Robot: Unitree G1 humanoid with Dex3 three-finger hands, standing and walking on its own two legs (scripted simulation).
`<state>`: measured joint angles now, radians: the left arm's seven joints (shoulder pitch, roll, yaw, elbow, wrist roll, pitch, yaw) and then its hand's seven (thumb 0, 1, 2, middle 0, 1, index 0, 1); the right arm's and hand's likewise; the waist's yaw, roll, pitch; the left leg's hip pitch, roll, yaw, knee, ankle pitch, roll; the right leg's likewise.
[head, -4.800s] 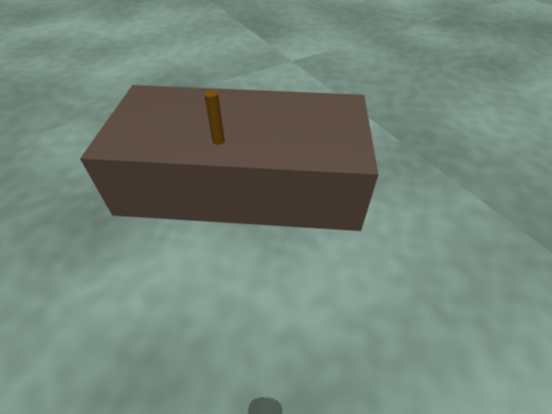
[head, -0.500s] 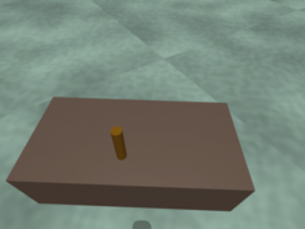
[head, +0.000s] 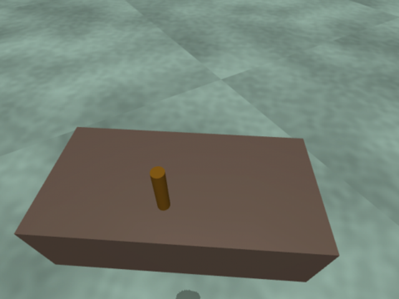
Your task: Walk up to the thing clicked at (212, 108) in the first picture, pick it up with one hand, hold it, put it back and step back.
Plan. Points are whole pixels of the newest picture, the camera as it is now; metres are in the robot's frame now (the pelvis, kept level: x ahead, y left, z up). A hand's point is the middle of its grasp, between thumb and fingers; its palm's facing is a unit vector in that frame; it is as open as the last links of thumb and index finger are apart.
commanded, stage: stand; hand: left
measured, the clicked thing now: (160, 190) +0.54 +0.17 -0.31
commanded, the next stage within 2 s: none
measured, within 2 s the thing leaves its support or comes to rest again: neither
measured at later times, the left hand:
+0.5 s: hand out of the picture +0.09 +0.25 -0.16, palm faces -0.04 -0.94 -0.35, open 7.4 cm
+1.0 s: hand out of the picture +0.09 +0.25 -0.16, palm faces -0.04 -0.94 -0.35, open 7.4 cm
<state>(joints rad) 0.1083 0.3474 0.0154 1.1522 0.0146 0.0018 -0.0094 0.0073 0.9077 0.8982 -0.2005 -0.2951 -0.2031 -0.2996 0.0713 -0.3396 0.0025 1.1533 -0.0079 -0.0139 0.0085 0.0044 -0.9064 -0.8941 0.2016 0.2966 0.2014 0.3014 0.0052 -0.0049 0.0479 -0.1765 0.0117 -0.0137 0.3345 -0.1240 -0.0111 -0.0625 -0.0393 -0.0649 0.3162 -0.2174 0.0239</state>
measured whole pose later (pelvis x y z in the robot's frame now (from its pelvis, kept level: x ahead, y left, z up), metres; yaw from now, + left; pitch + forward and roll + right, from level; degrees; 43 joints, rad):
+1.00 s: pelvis +0.01 +0.00 +0.00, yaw -1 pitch -2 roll +0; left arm 0.12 0.35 0.01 1.12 0.02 0.00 0.00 0.01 0.91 0.90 -0.20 -0.30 -0.20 -0.30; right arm 0.09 -0.35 0.01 1.14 -0.01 -0.01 0.00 0.00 -0.91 -0.89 0.20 0.30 0.20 0.30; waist 0.00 0.00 0.04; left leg -0.14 0.02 0.00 0.32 -0.14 -0.02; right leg -0.03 -0.03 -0.05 0.30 -0.23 0.02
